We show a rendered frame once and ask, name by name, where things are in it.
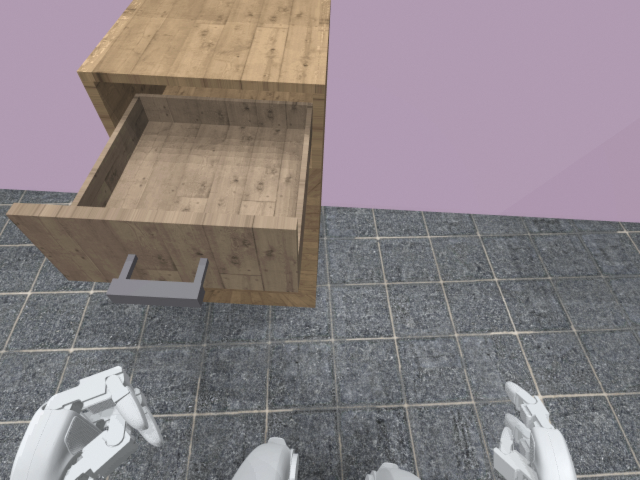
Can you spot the robot left thigh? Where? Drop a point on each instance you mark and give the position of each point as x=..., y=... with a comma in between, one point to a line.
x=269, y=461

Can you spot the left robot hand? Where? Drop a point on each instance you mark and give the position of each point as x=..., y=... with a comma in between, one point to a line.
x=60, y=432

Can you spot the robot left shin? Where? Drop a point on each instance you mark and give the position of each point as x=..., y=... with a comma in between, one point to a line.
x=277, y=440

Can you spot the drawer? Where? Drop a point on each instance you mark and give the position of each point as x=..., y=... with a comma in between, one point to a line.
x=183, y=178

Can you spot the right robot hand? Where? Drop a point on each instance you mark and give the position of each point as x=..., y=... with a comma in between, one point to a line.
x=545, y=455

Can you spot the handle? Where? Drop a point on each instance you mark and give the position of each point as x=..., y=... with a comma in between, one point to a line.
x=162, y=293

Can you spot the cabinet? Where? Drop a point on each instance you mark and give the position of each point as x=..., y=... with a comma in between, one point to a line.
x=243, y=49

